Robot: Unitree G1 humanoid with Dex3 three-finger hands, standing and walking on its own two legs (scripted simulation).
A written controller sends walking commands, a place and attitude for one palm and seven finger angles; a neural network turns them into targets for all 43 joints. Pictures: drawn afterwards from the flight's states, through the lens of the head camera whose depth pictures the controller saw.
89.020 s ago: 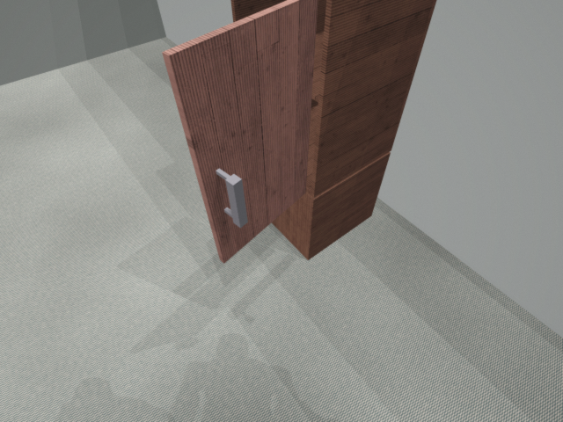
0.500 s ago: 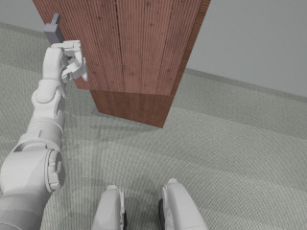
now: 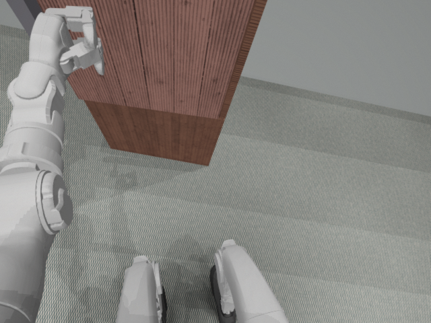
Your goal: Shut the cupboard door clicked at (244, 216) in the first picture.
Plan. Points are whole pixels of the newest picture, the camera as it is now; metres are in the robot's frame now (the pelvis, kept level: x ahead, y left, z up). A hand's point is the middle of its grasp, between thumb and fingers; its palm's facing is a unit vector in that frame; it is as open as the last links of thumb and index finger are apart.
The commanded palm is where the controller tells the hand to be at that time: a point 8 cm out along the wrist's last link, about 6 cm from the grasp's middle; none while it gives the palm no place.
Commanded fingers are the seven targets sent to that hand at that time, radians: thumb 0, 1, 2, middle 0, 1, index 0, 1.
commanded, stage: push the door shut along its arc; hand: left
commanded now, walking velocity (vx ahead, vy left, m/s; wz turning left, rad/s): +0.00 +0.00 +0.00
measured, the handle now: (46, 25) +0.63 +0.20 +0.07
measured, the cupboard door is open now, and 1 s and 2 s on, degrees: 3 0 0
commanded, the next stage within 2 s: pull the fist back off the door in 0.34 s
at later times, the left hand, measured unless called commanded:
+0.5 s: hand (108, 31) +0.60 +0.10 +0.08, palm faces -0.25 -0.97 +0.00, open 2.9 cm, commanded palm +0.60 +0.11 +0.07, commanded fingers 0.00 0.90 0.90 -1.30 -1.50 -1.30 -1.50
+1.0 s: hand (111, 46) +0.57 +0.10 +0.07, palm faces +0.09 -0.99 -0.03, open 3.1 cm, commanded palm +0.53 +0.14 +0.07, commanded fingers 0.00 0.90 0.90 -1.30 -1.50 -1.30 -1.50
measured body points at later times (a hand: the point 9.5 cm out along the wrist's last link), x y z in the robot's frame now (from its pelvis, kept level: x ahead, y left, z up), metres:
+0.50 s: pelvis +0.00 -0.01 -0.02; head +0.20 +0.03 +0.38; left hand +0.61 +0.16 +0.08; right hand -0.04 -0.26 -0.11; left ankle +0.04 +0.11 -0.59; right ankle +0.06 -0.13 -0.59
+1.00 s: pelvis +0.01 -0.01 +0.02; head +0.18 +0.00 +0.44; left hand +0.56 +0.15 +0.08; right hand -0.02 -0.25 -0.09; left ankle +0.04 +0.11 -0.59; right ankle +0.06 -0.13 -0.59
